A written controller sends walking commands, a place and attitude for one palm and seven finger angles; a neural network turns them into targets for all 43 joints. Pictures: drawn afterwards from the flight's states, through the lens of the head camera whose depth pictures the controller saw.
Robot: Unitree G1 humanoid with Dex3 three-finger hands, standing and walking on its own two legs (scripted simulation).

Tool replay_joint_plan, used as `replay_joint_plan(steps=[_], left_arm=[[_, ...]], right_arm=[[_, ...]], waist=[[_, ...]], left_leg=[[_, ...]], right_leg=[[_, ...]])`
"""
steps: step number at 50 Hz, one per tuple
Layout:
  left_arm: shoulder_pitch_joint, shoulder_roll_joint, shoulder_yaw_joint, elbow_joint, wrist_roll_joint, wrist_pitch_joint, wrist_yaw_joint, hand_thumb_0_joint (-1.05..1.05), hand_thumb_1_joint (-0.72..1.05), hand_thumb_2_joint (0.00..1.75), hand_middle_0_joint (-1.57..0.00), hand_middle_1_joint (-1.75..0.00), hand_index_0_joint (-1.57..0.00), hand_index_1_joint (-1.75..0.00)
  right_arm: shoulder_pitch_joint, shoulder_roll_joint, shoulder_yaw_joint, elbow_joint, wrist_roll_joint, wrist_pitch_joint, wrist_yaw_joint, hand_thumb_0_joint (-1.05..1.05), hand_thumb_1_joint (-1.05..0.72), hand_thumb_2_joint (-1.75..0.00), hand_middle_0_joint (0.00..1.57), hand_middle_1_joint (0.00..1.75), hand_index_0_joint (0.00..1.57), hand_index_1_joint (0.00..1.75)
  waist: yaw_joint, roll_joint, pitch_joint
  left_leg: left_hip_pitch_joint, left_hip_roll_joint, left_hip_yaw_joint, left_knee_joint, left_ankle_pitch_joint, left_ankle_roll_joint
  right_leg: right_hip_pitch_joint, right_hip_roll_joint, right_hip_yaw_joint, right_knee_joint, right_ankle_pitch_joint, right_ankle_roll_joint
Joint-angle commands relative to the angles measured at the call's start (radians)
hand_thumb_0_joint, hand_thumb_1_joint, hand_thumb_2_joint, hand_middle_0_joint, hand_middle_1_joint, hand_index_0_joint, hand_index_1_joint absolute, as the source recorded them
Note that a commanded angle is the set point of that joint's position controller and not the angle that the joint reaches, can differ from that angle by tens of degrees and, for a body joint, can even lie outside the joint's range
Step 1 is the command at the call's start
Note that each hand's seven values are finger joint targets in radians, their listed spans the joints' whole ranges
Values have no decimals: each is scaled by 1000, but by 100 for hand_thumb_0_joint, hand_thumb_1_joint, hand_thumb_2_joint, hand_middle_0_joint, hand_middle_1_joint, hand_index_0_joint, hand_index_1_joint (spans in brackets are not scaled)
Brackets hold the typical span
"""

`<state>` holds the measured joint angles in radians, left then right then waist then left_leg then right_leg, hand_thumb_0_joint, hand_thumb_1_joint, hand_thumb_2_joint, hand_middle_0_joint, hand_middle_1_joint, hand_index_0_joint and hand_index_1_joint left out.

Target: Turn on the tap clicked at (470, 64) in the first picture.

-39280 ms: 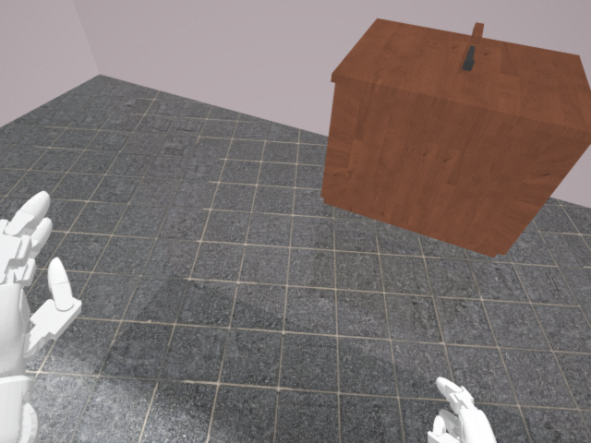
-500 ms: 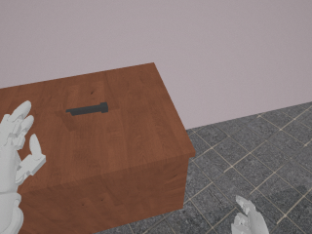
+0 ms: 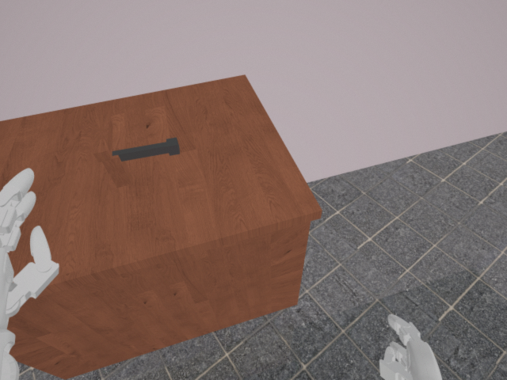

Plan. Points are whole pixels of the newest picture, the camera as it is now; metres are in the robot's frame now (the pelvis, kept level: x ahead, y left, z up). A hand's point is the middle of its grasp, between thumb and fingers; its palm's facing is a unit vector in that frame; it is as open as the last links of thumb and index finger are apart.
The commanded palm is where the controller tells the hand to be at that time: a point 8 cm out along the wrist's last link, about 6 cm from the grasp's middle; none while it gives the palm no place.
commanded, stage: step back with the hand held close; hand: left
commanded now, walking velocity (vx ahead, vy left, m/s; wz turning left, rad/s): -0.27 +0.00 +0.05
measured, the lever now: (173, 146) +0.59 +0.24 +0.01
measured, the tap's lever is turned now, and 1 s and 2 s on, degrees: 86 86 86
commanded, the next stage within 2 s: stop stepping back and stand still in 1.02 s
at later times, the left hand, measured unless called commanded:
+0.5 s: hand (28, 322) +0.14 +0.24 +0.16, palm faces +0.42 -0.81 -0.41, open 7.4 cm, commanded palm +0.09 +0.28 +0.18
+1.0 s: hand out of the picture +0.05 +0.20 +0.17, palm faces +0.29 -0.86 -0.41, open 7.4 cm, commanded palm +0.00 +0.26 +0.18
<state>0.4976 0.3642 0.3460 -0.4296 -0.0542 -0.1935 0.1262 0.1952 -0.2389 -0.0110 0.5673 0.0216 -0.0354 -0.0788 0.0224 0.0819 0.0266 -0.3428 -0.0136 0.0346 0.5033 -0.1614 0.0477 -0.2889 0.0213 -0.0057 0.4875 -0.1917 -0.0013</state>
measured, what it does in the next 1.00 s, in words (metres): walks backwards: left foot, then right foot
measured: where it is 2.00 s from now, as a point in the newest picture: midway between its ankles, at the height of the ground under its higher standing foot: outside the picture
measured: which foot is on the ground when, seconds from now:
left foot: down 0.00-0.44, up 0.46-0.56, down 0.58-0.88, up 0.90-1.00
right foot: down 0.00-0.62, up 0.64-0.82, down 0.84-1.00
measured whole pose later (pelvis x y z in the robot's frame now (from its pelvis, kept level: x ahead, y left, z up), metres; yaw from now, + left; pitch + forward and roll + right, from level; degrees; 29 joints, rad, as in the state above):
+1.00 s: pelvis -0.17 -0.01 +0.00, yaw -2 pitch +2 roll +0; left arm 0.48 0.38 0.29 -0.53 -0.05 -0.17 0.12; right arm 0.15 -0.18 -0.01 0.64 0.00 -0.04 -0.06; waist 0.02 0.02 0.01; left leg -0.48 0.00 -0.01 0.78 -0.33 -0.02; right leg -0.26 0.06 0.05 0.46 -0.23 -0.03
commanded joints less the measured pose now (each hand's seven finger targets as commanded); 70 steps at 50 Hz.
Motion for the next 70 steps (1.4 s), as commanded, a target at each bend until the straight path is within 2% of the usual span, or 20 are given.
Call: replay_joint_plan(steps=[1,6,12,16,21,24,27,30,33,37,41,46,51,53,55,58,60,64,67,70], left_arm=[[-113,180,96,-187,15,-53,22,0,90,90,-20,-30,-20,-30],[-163,200,99,-255,15,-59,40,0,90,90,-20,-30,-20,-30],[-89,177,137,-279,29,-79,44,0,90,90,-20,-30,-20,-30],[-72,179,157,-242,40,-87,28,0,90,90,-20,-30,-20,-30],[-64,172,102,-268,5,-92,21,0,90,90,-20,-30,-20,-30],[-86,184,86,-291,8,-83,35,0,90,90,-20,-30,-20,-30],[-113,213,109,-305,12,-73,40,0,90,90,-20,-30,-20,-30],[-96,205,141,-307,8,-83,46,0,90,90,-20,-30,-20,-30],[-87,202,160,-324,7,-83,35,0,90,90,-20,-30,-20,-30],[-42,139,92,-318,-8,-63,29,0,90,90,-20,-30,-20,-30],[-85,156,71,-322,4,-40,22,0,90,90,-20,-30,-20,-30],[-108,247,118,-292,3,-38,34,0,90,90,-20,-30,-20,-30],[-39,237,139,-256,4,-22,24,0,90,90,-20,-30,-20,-30],[-41,219,124,-264,-7,-31,30,0,90,90,-20,-30,-20,-30],[-41,225,126,-315,-14,-43,36,0,90,90,-20,-30,-20,-30],[36,213,130,-309,-12,-32,38,0,90,90,-20,-30,-20,-30],[-5,212,120,-377,-15,-20,36,0,90,90,-20,-30,-20,-30],[-17,161,83,-259,12,2,50,0,90,90,-20,-30,-20,-30],[-127,172,67,-224,24,-2,37,0,90,90,-20,-30,-20,-30],[-207,180,64,-202,27,7,48,0,90,90,-20,-30,-20,-30]], right_arm=[[-108,-124,-43,-153,-8,-72,-12,0,-90,-90,20,30,20,30],[-98,-116,-38,-133,-18,-83,-8,0,-90,-90,20,30,20,30],[-108,-118,-40,-147,-21,-91,-9,0,-90,-90,20,30,20,30],[-100,-114,-50,-144,-23,-90,-2,0,-90,-90,20,30,20,30],[-67,-80,-57,-108,-16,-83,11,0,-90,-90,20,30,20,30],[-77,-64,-55,-108,-19,-76,18,0,-90,-90,20,30,20,30],[-95,-64,-42,-104,-26,-63,9,0,-90,-90,20,30,20,30],[-112,-105,-47,-119,-25,-70,-10,0,-90,-90,20,30,20,30],[-84,-87,-52,-115,-46,-88,-8,0,-90,-90,20,30,20,30],[-61,-86,-58,-89,-29,-119,14,0,-90,-90,20,30,20,30],[-100,-106,-48,-77,-38,-114,15,0,-90,-90,20,30,20,30],[-124,-69,-65,-95,-8,-78,6,0,-90,-90,20,30,20,30],[-146,-40,-26,-107,-30,-29,0,0,-90,-90,20,30,20,30],[-112,-62,-30,-99,-25,-22,-16,0,-90,-90,20,30,20,30],[-93,-111,-49,-114,-17,-26,-23,0,-90,-90,20,30,20,30],[-48,-96,-53,-130,-18,-68,-10,0,-90,-90,20,30,20,30],[-47,-96,-48,-114,-25,-95,-4,0,-90,-90,20,30,20,30],[-79,-104,-40,-101,-6,-114,-4,0,-90,-90,20,30,20,30],[-90,-100,-55,-74,-27,-88,-3,0,-90,-90,20,30,20,30],[-72,-90,-47,-44,-26,-87,-8,0,-90,-90,20,30,20,30]], waist=[[-10,-77,-75],[-19,-70,-109],[-8,125,-127],[-5,98,-112],[-28,-203,-161],[-34,-241,-176],[-37,-171,-129],[-13,118,-147],[-12,209,-192],[-2,89,-221],[1,104,-190],[7,-337,-232],[-16,-173,-155],[-32,-131,-163],[-19,63,-219],[-11,116,-243],[-20,168,-208],[-22,9,-104],[-46,-249,-27],[-57,-248,-58]], left_leg=[[-73,123,-172,-144,-377,18],[8,97,-161,-57,-277,3],[-276,212,-286,-296,-516,54],[-346,231,-290,-277,-515,67],[71,63,-84,138,-201,-41],[66,30,-65,311,-170,-63],[35,55,-99,122,-84,-45],[-48,226,-259,-156,81,36],[-92,314,-333,-260,91,97],[175,280,-235,-154,323,71],[149,243,-211,-145,172,31],[15,-8,-34,333,-214,-72],[-92,30,-68,226,-213,-68],[12,28,-65,-23,-48,-55],[165,187,-234,-156,458,4],[286,256,-265,-138,628,59],[197,249,-269,-189,439,70],[-75,132,-168,-187,-387,10],[27,5,-59,250,-288,-49],[49,17,-18,439,-260,-33]], right_leg=[[16,-70,119,-111,-198,-9],[-58,-122,158,-125,-148,-45],[225,8,45,132,-83,13],[261,29,51,180,-34,13],[-132,-188,309,-137,37,-99],[-131,-304,336,-158,211,-154],[-81,-235,245,-62,291,-94],[16,-4,79,160,71,12],[51,39,62,410,-238,20],[-51,24,57,197,-229,15],[43,22,60,-63,-43,16],[8,-273,278,-183,539,-57],[99,-240,191,-87,576,-115],[114,-182,160,-39,506,-68],[34,-20,60,77,183,22],[-132,18,44,235,-228,11],[-68,-5,61,259,-231,19],[189,2,36,-72,-119,20],[-159,-237,381,-351,-565,-125],[-230,-281,358,-321,-626,-154]])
